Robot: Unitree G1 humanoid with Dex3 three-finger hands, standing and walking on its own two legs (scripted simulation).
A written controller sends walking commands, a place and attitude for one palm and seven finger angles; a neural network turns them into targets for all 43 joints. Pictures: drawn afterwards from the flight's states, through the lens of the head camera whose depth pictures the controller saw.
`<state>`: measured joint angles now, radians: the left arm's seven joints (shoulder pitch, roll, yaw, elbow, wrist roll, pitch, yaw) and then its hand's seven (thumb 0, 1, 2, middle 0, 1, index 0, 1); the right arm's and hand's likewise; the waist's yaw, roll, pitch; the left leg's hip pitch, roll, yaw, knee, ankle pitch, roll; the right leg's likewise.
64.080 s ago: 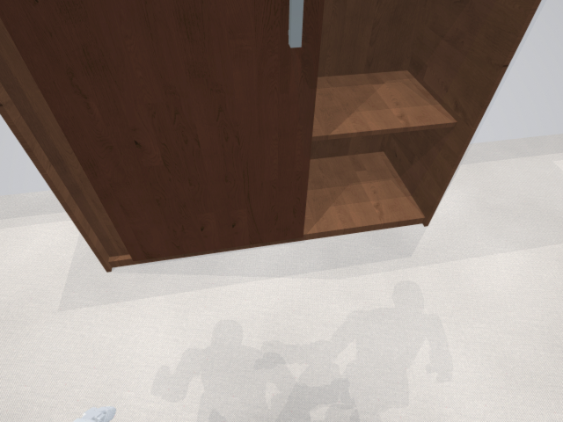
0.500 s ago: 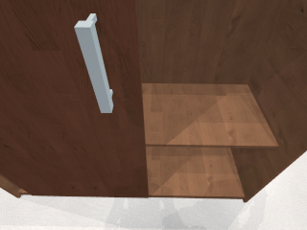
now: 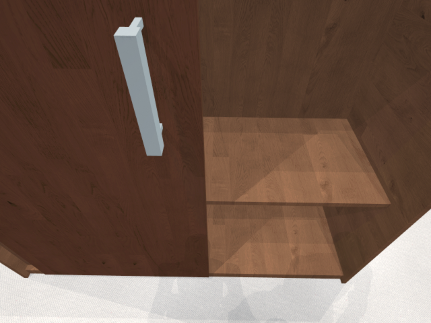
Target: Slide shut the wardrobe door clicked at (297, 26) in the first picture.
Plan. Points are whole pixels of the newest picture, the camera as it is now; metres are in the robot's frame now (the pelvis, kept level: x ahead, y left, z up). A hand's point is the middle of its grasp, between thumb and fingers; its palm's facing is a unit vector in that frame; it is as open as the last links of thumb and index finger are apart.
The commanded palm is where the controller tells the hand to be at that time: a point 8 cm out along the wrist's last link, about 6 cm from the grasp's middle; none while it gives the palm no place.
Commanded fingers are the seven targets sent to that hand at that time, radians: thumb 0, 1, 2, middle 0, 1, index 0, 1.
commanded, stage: look again from close up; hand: left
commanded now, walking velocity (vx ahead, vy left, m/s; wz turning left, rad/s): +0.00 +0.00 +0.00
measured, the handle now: (147, 93) +0.41 +0.14 +0.24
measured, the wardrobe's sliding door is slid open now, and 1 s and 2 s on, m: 0.60 0.60 0.60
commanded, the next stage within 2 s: raise the hand with hooked fingers in 0.42 s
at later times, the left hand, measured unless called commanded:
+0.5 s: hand out of the picture -0.01 +0.16 -0.18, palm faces +0.01 -0.98 -0.18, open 7.4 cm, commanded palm none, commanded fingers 0.00 0.90 0.90 -0.20 -0.30 -0.20 -0.30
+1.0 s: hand (116, 309) +0.15 +0.18 -0.01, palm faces +0.13 -0.99 -0.09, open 8.9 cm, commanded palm +0.14 +0.24 +0.03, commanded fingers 0.00 0.32 0.65 -0.24 -0.68 -0.24 -0.68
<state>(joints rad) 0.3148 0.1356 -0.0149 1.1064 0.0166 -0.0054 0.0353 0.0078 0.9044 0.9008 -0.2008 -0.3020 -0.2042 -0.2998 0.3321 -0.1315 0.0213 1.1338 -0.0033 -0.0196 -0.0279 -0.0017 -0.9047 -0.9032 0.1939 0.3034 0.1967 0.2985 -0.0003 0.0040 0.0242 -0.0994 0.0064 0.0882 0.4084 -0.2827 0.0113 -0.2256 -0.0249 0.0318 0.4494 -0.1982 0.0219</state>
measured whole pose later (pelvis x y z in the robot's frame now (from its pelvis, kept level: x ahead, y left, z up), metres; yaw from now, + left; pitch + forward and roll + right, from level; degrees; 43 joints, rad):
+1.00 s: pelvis +0.00 -0.03 -0.04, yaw +5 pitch +7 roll +0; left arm 0.57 0.23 0.17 -0.06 -0.22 -0.29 -0.23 0.01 0.54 0.75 -0.23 -0.54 -0.24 -0.53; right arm 0.16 -0.27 -0.08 0.53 0.04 -0.26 -0.01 0.01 -0.90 -0.90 0.19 0.30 0.20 0.30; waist 0.02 -0.01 -0.07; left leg -0.51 0.03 -0.01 0.85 -0.47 -0.03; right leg -0.59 -0.02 -0.06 0.86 -0.40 -0.02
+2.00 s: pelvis -0.01 +0.00 +0.00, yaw +6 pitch -3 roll -1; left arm -0.15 0.51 0.45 -0.08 -0.35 0.36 -0.43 0.00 -0.49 0.31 -0.30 -1.19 -0.30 -1.19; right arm 0.15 -0.26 0.10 0.67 0.07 -0.21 -0.10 0.01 -0.90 -0.90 0.20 0.30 0.20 0.30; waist 0.09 0.07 -0.02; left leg -0.12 0.00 -0.02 0.43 -0.27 0.01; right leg -0.15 -0.04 -0.08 0.38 -0.17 0.02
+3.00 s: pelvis -0.01 -0.01 +0.00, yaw +6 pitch -2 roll -1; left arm -0.32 0.52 0.44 0.02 -0.32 0.47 -0.41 -0.01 -0.51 0.30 -0.30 -1.20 -0.31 -1.20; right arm 0.14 -0.29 0.08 0.68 0.09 -0.15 -0.10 0.01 -0.90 -0.90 0.20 0.30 0.20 0.30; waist 0.07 0.07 -0.03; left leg -0.13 0.02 -0.02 0.43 -0.26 -0.01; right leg -0.17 -0.02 -0.07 0.38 -0.17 0.00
